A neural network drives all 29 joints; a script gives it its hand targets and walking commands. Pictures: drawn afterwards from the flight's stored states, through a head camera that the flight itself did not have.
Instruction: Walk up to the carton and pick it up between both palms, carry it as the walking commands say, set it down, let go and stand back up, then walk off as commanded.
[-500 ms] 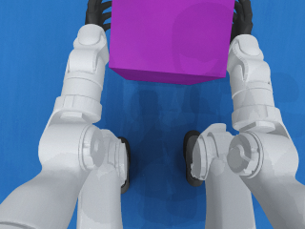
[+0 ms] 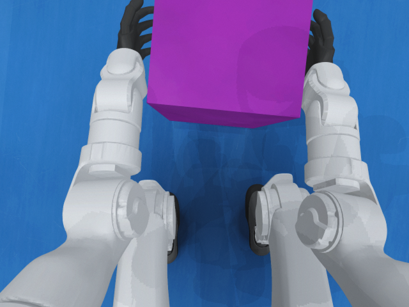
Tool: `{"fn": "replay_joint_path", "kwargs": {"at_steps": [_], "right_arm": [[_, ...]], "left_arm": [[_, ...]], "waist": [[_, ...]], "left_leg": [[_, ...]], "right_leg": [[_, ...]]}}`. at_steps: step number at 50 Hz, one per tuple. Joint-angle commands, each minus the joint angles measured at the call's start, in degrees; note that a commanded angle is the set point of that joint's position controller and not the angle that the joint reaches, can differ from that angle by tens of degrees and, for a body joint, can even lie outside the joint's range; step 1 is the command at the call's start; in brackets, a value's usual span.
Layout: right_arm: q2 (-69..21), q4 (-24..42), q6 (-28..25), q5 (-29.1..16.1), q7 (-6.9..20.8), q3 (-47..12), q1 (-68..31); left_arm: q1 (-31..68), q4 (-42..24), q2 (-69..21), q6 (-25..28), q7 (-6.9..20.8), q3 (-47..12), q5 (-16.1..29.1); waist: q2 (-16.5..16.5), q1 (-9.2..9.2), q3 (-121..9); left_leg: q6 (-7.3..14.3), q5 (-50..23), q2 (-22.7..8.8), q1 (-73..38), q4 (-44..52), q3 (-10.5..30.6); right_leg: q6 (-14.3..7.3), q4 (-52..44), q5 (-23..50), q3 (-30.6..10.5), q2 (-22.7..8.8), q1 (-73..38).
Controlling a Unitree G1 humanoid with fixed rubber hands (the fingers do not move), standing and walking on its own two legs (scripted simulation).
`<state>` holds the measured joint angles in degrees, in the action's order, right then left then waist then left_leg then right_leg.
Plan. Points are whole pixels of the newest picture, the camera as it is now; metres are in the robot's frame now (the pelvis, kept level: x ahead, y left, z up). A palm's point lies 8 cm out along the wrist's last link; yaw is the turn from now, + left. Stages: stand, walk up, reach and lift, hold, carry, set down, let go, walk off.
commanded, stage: reach and lift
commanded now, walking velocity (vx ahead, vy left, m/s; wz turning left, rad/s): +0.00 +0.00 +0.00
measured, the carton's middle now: (220, 72) +0.52 -0.03 -0.18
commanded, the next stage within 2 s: none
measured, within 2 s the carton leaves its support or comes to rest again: neither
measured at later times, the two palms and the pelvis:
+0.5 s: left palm (108, 41) +0.51 +0.13 -0.02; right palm (341, 54) +0.49 -0.17 -0.02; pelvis +0.00 +0.00 +0.05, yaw +0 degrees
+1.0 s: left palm (79, 23) +0.50 +0.13 +0.05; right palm (382, 40) +0.47 -0.17 +0.05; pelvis +0.01 +0.00 +0.11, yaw +0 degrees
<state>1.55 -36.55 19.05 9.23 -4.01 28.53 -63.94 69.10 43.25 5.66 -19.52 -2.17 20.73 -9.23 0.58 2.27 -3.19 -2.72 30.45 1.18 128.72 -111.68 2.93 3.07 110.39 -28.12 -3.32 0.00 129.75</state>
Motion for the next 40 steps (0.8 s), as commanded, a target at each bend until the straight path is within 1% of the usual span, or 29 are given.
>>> {"fn": "replay_joint_path", "kwargs": {"at_steps": [1, 7, 21, 40], "right_arm": [[-55.8, 0.37, 0.33, -7.83, 16.12, -32.2, -38.33], [-57.05, 0.4, 1.58, -7.44, 16.7, -32.08, -37.31], [-57.96, -1.15, 3.0, -5.07, 17.86, -29.1, -34.9], [-61.05, 0.24, 4.03, -4.84, 18.68, -30.46, -30.25]], "left_arm": [[33.81, -2.66, -57.44, 1.25, 14.64, -25.6, 7.62], [32.65, -3.03, -59.04, -0.07, 14.98, -25.54, 7.13], [30.31, -1.72, -61.35, -1.72, 15.73, -23.63, 5.43], [25.42, -2.46, -64.41, -2.44, 16.76, -24.64, 5.14]], "waist": [[0.86, 0.81, -68.11], [1.14, 0.7, -68.62], [1.84, 0.82, -65.13], [1.35, 0.5, -65.28]], "left_leg": [[1.52, -14.72, 8.09, -33.22, 10.87, -8.74], [1.43, -14.34, 8.27, -35.39, 13.49, -8.65], [1.24, -11.62, 8.6, -39.77, 19.78, -8.09], [1.23, -13.21, 8.77, -47.26, 27.01, -7.6]], "right_leg": [[-1.12, -9.17, 15.61, 9.05, 8.34, -40.88], [-1.19, -11.57, 14.86, 9.19, 8.53, -41.88], [-1.63, -17.78, 11.33, 9.22, 8.71, -43.23], [-1.41, -25.45, 13.17, 8.78, 9.05, -51.25]]}}
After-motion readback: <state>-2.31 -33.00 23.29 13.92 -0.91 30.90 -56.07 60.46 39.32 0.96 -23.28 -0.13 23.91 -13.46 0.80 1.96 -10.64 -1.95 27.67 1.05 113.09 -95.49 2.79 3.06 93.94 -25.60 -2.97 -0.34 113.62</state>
